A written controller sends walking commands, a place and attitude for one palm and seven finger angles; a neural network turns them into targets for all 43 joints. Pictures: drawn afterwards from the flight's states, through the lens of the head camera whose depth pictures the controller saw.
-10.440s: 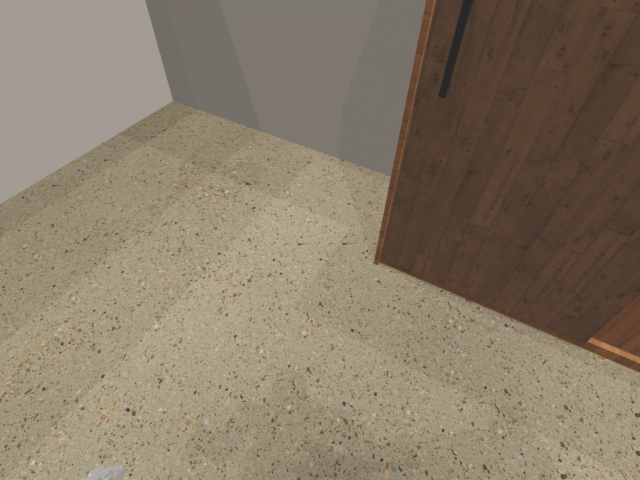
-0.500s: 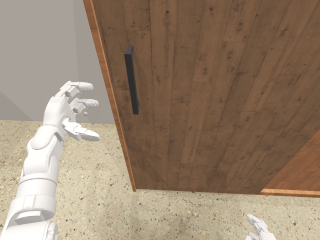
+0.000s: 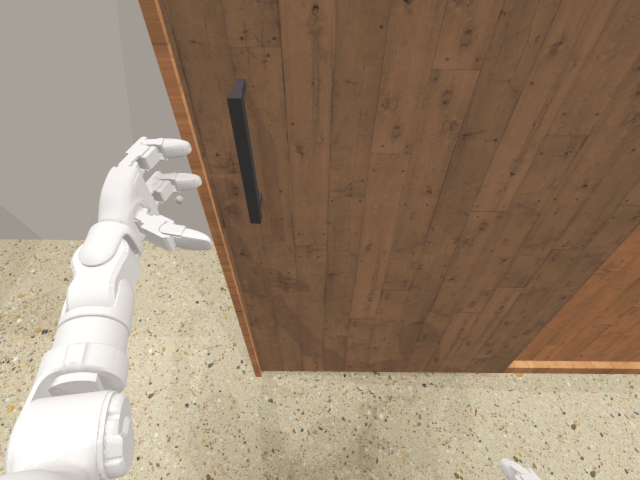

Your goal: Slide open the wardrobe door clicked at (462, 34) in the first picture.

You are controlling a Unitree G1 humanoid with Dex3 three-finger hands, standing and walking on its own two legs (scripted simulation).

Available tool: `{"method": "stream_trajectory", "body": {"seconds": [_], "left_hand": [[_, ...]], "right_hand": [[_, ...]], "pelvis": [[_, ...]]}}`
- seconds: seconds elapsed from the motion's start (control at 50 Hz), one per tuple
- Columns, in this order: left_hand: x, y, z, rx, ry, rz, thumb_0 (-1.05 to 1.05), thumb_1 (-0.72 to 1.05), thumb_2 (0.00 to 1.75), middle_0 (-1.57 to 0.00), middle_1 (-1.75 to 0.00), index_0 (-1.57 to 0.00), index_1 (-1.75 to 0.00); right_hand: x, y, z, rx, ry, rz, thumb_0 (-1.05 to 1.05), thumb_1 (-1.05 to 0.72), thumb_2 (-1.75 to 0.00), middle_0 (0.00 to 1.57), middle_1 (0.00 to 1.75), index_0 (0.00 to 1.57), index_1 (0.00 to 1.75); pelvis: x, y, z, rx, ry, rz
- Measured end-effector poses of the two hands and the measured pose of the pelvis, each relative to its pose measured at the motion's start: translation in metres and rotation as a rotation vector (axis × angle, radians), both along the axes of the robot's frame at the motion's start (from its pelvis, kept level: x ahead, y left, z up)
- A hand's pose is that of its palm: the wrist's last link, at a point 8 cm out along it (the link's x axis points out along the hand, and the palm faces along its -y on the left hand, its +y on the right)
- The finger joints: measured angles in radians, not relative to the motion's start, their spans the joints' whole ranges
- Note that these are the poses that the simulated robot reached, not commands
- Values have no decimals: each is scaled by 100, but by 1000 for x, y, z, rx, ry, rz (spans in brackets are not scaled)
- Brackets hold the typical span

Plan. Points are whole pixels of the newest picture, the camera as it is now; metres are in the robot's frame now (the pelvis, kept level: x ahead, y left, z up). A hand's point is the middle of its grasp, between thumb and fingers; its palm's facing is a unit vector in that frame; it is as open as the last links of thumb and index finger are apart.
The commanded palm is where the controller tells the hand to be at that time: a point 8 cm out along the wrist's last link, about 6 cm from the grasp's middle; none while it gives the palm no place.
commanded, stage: move the hooked fingers beside the handle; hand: left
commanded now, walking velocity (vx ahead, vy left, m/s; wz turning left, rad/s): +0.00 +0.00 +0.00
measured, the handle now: (248, 158) +0.52 +0.12 +0.13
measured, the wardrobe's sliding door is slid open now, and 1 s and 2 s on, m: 0.00 0.00 0.00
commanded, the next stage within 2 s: feel for the door with the fingertips in 1.02 s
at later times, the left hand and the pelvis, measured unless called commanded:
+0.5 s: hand (198, 181) +0.46 +0.18 +0.13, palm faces +0.01 -1.00 +0.01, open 14.0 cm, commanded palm +0.43 +0.23 +0.14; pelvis +0.00 +0.01 -0.01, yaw -1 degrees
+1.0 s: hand (198, 187) +0.44 +0.17 +0.14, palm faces +0.02 -1.00 +0.00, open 14.0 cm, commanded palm +0.42 +0.22 +0.14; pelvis +0.01 +0.00 -0.01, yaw +0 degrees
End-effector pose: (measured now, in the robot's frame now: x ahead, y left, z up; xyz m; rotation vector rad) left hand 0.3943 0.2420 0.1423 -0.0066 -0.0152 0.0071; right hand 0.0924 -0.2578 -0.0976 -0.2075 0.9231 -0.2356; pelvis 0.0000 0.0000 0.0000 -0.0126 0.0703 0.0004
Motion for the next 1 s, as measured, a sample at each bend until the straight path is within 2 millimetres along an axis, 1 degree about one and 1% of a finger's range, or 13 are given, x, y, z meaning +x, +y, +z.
{"method": "stream_trajectory", "body": {"seconds": [0.16,0.36,0.46,0.54,0.64,0.8,0.9,1.0], "left_hand": [[17,-4,1,-6,-2,-3,-2,-50,30,-30,-120,-30,-120],[41,-13,-4,-9,1,-7,-2,-50,30,-30,-120,-30,-120],[46,-12,-10,-10,9,-1,-2,-50,30,-30,-120,-30,-120],[45,-12,-9,3,-9,-1,-2,-50,30,-30,-120,-30,-120],[42,-15,-9,1,-8,-4,-2,-50,30,-30,-120,-30,-120],[38,-21,-8,1,-4,2,-2,-50,30,-30,-120,-30,-120],[33,-20,-5,4,-16,9,-2,-50,30,-30,-120,-30,-120],[28,-16,-4,4,-9,11,-2,-50,30,-30,-120,-30,-120]], "right_hand": [[-16,-1,-5,0,53,-19,1,-91,-90,20,30,21,30],[-45,-2,-11,-6,136,-58,1,-91,-90,20,30,21,30],[-57,-2,-13,-2,168,-84,1,-91,-90,20,30,21,30],[-60,0,-14,5,180,-96,1,-91,-90,20,30,21,30],[-53,2,-16,15,176,-88,1,-91,-90,20,30,21,30],[-27,4,-14,24,111,-53,1,-91,-90,20,30,21,30],[-12,2,-10,25,68,-36,1,-91,-90,20,30,21,30],[-3,0,-8,20,52,-23,0,-91,-90,20,30,21,30]], "pelvis": [[0,1,-2,-3,18,-1],[-1,5,-6,-7,53,-9],[1,6,-6,-6,65,-19],[4,7,-6,-7,66,-22],[7,7,-6,-7,62,-20],[7,5,-6,-5,53,-14],[8,2,-5,-3,47,-12],[7,0,-5,-3,41,-6]]}}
